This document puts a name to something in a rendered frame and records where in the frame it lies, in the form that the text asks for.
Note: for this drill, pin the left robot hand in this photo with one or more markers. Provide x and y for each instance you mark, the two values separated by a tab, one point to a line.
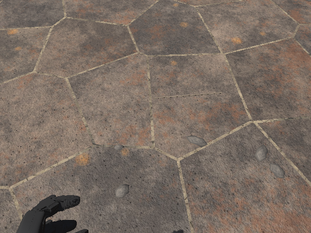
34	221

